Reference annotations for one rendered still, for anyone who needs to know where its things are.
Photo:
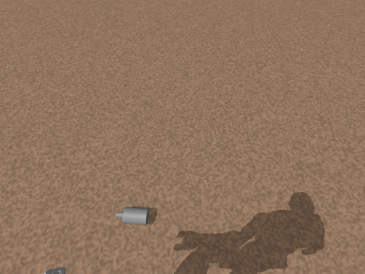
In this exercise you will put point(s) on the bottle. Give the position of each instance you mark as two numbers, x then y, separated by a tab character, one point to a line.
132	215

